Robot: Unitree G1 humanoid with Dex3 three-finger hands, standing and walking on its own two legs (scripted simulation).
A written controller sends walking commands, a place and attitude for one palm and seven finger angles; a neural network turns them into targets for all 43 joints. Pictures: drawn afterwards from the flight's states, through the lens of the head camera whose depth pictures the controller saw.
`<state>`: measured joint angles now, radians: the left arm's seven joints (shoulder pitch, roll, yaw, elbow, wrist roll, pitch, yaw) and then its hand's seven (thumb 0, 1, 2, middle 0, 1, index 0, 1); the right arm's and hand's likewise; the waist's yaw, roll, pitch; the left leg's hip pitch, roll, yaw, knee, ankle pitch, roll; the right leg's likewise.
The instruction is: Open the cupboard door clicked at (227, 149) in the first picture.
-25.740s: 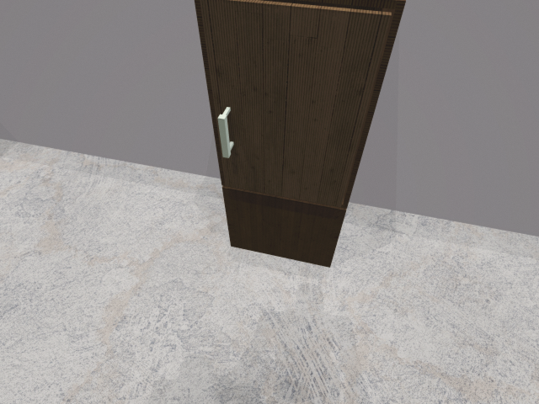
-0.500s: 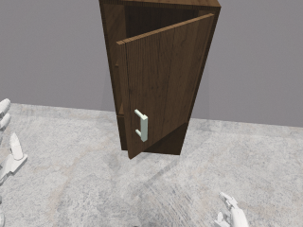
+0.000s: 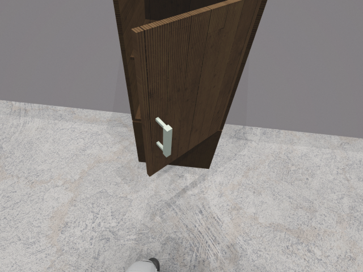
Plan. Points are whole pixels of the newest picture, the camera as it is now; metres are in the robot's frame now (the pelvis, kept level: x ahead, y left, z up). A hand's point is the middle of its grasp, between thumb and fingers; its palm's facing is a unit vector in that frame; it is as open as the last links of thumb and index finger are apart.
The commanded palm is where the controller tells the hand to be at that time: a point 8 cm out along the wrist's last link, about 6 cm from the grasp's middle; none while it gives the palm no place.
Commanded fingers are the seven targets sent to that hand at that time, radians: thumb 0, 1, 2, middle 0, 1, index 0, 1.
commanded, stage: let the arm hang, fingers relaxed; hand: left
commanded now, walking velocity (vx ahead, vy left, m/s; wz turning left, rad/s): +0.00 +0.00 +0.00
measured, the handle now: (163, 137) +0.50 +0.08 -0.08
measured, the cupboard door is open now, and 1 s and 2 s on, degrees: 45 45 45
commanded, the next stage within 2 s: look to check the result in 0.62 s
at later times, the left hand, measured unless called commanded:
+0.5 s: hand out of the picture +0.03 +0.17 -0.17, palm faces +0.02 -0.97 -0.24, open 7.3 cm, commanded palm none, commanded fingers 0.00 0.90 0.90 -0.20 -0.30 -0.20 -0.30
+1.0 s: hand out of the picture -0.03 +0.16 -0.18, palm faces +0.02 -0.98 -0.21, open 7.3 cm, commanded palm none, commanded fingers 0.00 0.90 0.90 -0.20 -0.30 -0.20 -0.30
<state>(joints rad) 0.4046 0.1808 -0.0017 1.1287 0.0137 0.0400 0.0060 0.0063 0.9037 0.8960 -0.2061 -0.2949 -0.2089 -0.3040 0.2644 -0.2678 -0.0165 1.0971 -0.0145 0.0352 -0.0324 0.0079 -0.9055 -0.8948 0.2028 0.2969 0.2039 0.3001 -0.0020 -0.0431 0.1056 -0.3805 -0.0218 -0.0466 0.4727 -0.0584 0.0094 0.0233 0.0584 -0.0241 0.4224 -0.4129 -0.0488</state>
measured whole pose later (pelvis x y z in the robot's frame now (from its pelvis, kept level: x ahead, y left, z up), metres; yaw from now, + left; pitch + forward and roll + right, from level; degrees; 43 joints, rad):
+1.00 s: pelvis +0.02 -0.01 +0.00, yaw -1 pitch -3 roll +1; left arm 0.39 0.14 0.02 1.12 0.01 0.02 0.05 0.00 0.91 0.90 -0.20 -0.29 -0.20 -0.30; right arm 0.27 -0.13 -0.01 1.15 -0.01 0.02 -0.05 0.00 -0.91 -0.89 0.20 0.30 0.20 0.30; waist -0.01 -0.02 0.10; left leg -0.33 -0.02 -0.02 0.53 -0.14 0.00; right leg 0.09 0.05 0.00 0.43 -0.46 -0.06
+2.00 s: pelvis +0.01 -0.04 +0.01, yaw -21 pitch +1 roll +3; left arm 0.36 0.19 0.08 0.95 0.03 0.03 0.04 0.00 0.90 0.90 -0.20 -0.29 -0.21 -0.30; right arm 0.08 -0.20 -0.07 0.93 -0.01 0.06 -0.04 0.01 -0.91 -0.89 0.20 0.30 0.20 0.30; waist 0.04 0.00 0.10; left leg -0.54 0.01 0.01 1.12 -0.41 -0.05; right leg -0.10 0.09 0.16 0.49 -0.39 -0.10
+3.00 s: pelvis +0.06 -0.07 +0.01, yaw -56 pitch +1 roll +1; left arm 0.16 0.18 0.06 0.88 0.03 0.04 0.00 0.00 0.90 0.90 -0.20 -0.30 -0.21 -0.30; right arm 0.19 -0.19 -0.05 0.89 -0.01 0.04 -0.02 0.00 -0.91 -0.89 0.20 0.30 0.20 0.30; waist -0.01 -0.01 0.08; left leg -0.40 0.03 0.01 0.82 -0.42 -0.07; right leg -0.30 0.07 0.09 0.53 -0.25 -0.05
